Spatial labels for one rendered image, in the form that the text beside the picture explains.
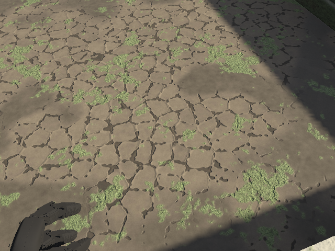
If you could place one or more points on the left robot hand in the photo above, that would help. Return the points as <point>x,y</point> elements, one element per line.
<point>31,236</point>

